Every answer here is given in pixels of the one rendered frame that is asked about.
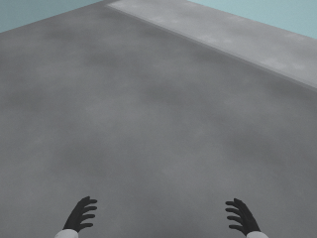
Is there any right robot hand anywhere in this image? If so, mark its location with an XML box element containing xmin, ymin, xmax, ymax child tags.
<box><xmin>225</xmin><ymin>198</ymin><xmax>261</xmax><ymax>237</ymax></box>

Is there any left robot hand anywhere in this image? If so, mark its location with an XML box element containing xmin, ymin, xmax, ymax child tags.
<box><xmin>62</xmin><ymin>196</ymin><xmax>97</xmax><ymax>233</ymax></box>

